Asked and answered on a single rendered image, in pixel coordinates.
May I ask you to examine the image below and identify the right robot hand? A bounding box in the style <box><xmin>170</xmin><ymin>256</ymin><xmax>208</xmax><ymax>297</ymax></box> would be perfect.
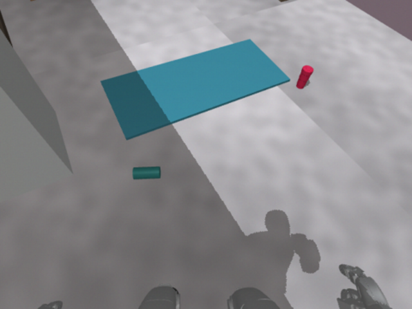
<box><xmin>337</xmin><ymin>265</ymin><xmax>389</xmax><ymax>309</ymax></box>

